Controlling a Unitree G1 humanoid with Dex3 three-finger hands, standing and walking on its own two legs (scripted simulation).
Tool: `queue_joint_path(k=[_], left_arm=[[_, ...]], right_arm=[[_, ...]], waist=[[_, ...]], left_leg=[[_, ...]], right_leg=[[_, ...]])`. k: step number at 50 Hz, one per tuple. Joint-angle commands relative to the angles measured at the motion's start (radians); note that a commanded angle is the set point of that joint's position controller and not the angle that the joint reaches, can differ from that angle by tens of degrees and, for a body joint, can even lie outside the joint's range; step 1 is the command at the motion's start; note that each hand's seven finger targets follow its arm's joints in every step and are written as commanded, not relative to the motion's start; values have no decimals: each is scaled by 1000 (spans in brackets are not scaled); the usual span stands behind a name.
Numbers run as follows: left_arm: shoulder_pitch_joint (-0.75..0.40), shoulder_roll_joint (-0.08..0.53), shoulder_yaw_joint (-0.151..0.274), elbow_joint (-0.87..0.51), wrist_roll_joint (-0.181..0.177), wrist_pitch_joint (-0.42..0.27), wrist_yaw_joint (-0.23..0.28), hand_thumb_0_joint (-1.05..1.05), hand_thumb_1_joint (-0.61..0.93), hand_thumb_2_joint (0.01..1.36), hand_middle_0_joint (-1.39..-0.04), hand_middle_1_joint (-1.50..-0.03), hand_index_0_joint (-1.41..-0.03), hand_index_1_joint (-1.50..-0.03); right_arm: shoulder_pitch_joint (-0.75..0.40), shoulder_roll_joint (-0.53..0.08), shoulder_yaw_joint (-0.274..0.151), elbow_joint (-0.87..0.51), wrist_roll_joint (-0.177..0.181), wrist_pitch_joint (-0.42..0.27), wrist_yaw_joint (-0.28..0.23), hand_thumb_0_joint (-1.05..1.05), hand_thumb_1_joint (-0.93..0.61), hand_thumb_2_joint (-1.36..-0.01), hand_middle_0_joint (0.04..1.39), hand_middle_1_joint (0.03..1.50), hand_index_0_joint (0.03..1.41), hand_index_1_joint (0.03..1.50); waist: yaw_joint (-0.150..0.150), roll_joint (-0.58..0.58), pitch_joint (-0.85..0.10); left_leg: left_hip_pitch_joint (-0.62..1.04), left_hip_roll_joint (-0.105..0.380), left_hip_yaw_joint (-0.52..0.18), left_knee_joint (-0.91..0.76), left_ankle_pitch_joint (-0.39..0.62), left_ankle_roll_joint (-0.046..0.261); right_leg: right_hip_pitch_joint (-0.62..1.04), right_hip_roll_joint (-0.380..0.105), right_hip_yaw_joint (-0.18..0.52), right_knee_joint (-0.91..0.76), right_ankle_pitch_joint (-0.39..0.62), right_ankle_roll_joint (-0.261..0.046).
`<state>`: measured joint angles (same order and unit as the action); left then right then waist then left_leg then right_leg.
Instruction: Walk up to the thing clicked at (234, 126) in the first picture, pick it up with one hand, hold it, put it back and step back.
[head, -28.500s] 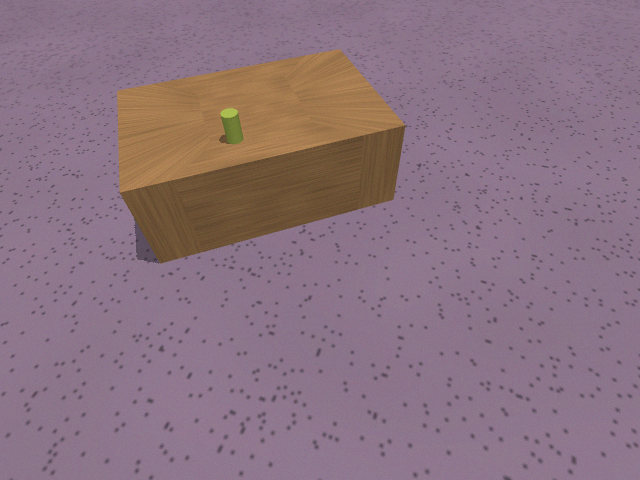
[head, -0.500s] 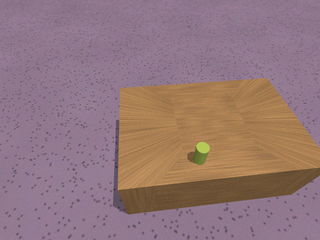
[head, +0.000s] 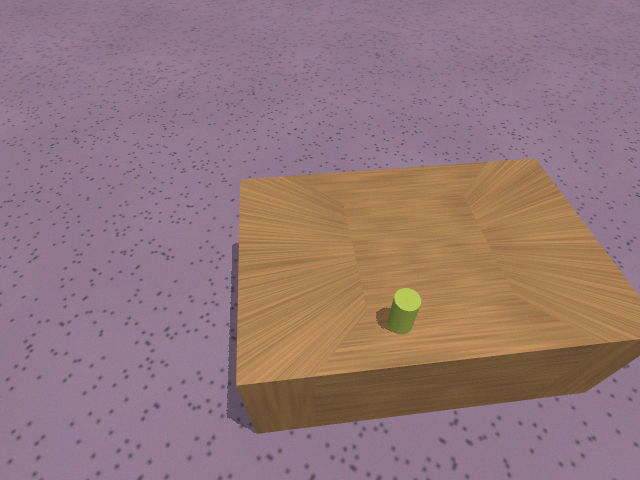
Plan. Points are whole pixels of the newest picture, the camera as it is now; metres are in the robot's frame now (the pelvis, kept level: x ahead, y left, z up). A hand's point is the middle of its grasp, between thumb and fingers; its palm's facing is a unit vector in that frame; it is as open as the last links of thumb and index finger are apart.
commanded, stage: stand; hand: right
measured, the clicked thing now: (403, 311) +0.52 -0.17 -0.33
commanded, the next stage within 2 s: step back in 1.36 s
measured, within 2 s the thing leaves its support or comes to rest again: neither
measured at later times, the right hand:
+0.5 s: hand out of the picture +0.07 -0.25 -0.15, palm faces +0.01 +0.93 -0.35, open 7.4 cm
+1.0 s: hand out of the picture +0.09 -0.25 -0.15, palm faces +0.00 +0.94 -0.35, open 7.4 cm
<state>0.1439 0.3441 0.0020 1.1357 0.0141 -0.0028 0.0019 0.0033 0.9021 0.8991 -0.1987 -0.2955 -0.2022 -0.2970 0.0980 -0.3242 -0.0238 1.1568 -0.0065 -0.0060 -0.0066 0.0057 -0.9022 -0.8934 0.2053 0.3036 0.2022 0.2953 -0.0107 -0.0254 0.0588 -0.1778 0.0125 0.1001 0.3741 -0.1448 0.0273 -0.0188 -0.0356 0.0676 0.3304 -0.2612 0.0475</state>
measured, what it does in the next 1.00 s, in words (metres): stands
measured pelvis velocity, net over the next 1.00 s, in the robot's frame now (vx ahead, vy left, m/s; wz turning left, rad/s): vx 0.01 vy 0.00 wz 0.02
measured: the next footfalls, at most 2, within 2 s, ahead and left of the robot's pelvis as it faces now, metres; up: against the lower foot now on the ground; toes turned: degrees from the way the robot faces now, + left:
none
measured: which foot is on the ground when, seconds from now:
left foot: down 0.00-1.00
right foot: down 0.00-1.00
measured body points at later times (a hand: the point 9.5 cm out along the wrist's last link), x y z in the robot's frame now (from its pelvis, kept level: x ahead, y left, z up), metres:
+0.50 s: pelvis +0.00 +0.00 +0.00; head +0.02 +0.01 +0.45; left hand +0.06 +0.30 -0.14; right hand +0.07 -0.30 -0.13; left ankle +0.04 +0.10 -0.74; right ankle -0.05 -0.16 -0.74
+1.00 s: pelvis +0.01 +0.00 +0.00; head +0.03 +0.01 +0.45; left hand +0.07 +0.30 -0.14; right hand +0.09 -0.30 -0.13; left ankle +0.04 +0.10 -0.74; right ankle -0.05 -0.16 -0.74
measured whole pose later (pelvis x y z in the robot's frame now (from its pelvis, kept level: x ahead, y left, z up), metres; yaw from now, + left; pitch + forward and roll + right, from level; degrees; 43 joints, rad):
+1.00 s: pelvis +0.01 +0.00 +0.00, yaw +1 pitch -2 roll +0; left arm 0.15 0.35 0.00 1.10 0.01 -0.01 0.00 0.00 0.90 0.90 -0.20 -0.30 -0.20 -0.30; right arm 0.08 -0.33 -0.03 1.15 -0.01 -0.01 0.00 0.01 -0.90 -0.89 0.21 0.30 0.20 0.30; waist -0.01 -0.03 0.06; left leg -0.19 0.00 0.08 0.37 -0.15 0.03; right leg -0.01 -0.04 0.05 0.30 -0.27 0.05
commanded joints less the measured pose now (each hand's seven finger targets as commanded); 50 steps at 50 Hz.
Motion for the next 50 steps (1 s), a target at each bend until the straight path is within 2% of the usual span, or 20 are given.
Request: queue_joint_path(k=[1,2,9,12,14,17,19,22,24,27,28,31,33,34,35,38,40,44,45,50], left_arm=[[-12,195,38,-55,5,-15,17,0,900,900,-200,-300,-200,-301],[-5,192,38,-52,3,-15,16,0,900,900,-200,-300,-200,-301],[-11,204,39,-65,2,-23,16,0,900,900,-200,-300,-200,-301],[-11,204,40,-63,2,-17,14,0,900,900,-200,-300,-200,-301],[-9,203,42,-68,4,-17,14,0,900,900,-200,-300,-200,-301],[-16,202,39,-69,6,-20,13,0,900,900,-200,-300,-200,-301],[-4,198,38,-68,3,-20,12,0,900,900,-200,-300,-200,-301],[-4,199,38,-72,5,-21,12,0,900,900,-200,-300,-200,-301],[-5,207,41,-78,4,-24,13,0,900,900,-200,-300,-200,-301],[1,201,41,-78,0,-20,12,0,900,900,-200,-300,-200,-301],[-3,200,38,-77,0,-21,14,0,900,900,-200,-300,-200,-301],[-2,205,39,-74,2,-18,13,0,900,900,-200,-300,-200,-301],[-4,209,41,-80,3,-19,13,0,900,900,-200,-300,-200,-301],[0,203,39,-79,3,-19,13,0,900,900,-200,-300,-200,-301],[-7,209,41,-81,3,-20,13,0,900,900,-200,-300,-200,-301],[0,203,39,-80,2,-20,13,0,900,900,-200,-300,-200,-301],[1,203,39,-83,3,-22,14,0,900,900,-200,-300,-200,-301],[3,201,38,-86,2,-21,14,0,900,900,-200,-300,-200,-300],[-6,209,40,-91,2,-23,14,0,900,900,-200,-300,-200,-300],[-2,204,38,-92,3,-23,15,0,900,900,-200,-300,-200,-300]], right_arm=[[-42,-223,-37,-54,-3,-25,-11,0,-900,-900,200,300,200,300],[-40,-225,-37,-54,-3,-23,-10,0,-900,-900,200,300,200,300],[-40,-220,-37,-54,-1,-22,-5,0,-900,-900,200,300,200,300],[-40,-223,-36,-52,-2,-20,-5,0,-900,-900,200,300,200,300],[-45,-228,-39,-56,-3,-19,-5,0,-900,-900,200,300,200,300],[-39,-219,-37,-56,-3,-21,-4,0,-900,-900,200,300,200,300],[-40,-232,-39,-53,-1,-21,-4,0,-900,-900,200,300,200,300],[-43,-229,-38,-58,-2,-22,-3,0,-900,-900,200,300,200,300],[-38,-225,-38,-57,-2,-24,-3,0,-900,-900,200,300,200,300],[-28,-231,-39,-53,-2,-26,-6,0,-900,-900,200,300,200,300],[-32,-229,-36,-52,-2,-26,-5,0,-900,-900,200,300,200,300],[-38,-226,-37,-54,-2,-22,-5,0,-900,-900,200,300,200,300],[-39,-225,-38,-58,-2,-23,-4,0,-900,-900,200,300,200,300],[-37,-232,-38,-56,-1,-22,-5,0,-900,-900,200,300,200,300],[-38,-225,-36,-57,-2,-24,-4,0,-900,-900,200,300,200,300],[-37,-226,-38,-55,-1,-24,-3,0,-900,-900,200,300,200,300],[-42,-226,-38,-58,-2,-24,-3,0,-900,-900,200,300,200,300],[-47,-234,-40,-58,-1,-24,-4,0,-900,-900,200,300,200,300],[-48,-227,-39,-62,-1,-26,-3,0,-900,-900,200,300,200,300],[-53,-230,-38,-60,-2,-24,-3,0,-900,-900,200,300,200,300]], waist=[[-5,20,-51],[-5,24,-44],[-8,0,-70],[-12,18,-28],[-6,38,-42],[-11,10,-53],[-8,36,-49],[-8,22,-63],[-6,13,-93],[-4,42,-97],[-4,32,-83],[-8,14,-54],[-5,13,-73],[-5,25,-60],[-5,13,-68],[-8,15,-55],[-3,17,-79],[-4,31,-71],[-4,17,-95],[-3,24,-86]], left_leg=[[154,133,-144,-67,72,-4],[140,132,-147,-77,19,-2],[141,124,-132,-52,98,0],[122,122,-142,-82,-4,-6],[108,127,-153,-94,-39,-1],[113,126,-145,-72,48,-1],[111,128,-154,-84,13,-1],[120,127,-153,-78,18,0],[160,128,-144,-55,110,3],[169,129,-144,-63,119,-1],[143,133,-150,-60,159,0],[124,125,-151,-78,43,-2],[134,126,-148,-66,104,0],[119,125,-151,-73,78,-2],[133,125,-148,-67,108,-2],[132,125,-152,-69,86,-2],[139,128,-152,-55,141,1],[142,126,-151,-58,131,-1],[158,127,-148,-47,172,1],[147,128,-148,-43,181,1]], right_leg=[[-170,-79,32,-64,123,-60],[-173,-80,37,-72,95,-61],[-136,-92,42,-82,169,-59],[-174,-82,37,-85,84,-63],[-154,-81,33,-84,79,-64],[-143,-88,36,-83,112,-62],[-145,-86,35,-87,95,-62],[-143,-86,30,-84,98,-63],[-136,-93,33,-79,165,-62],[-135,-87,26,-71,155,-62],[-118,-89,25,-69,170,-60],[-144,-87,26,-80,104,-62],[-129,-92,24,-82,149,-61],[-129,-91,26,-84,131,-60],[-128,-93,26,-80,150,-61],[-147,-91,23,-85,127,-61],[-121,-95,20,-82,170,-59],[-128,-95,19,-86,162,-59],[-117,-97,19,-82,191,-59],[-116,-100,18,-86,199,-56]])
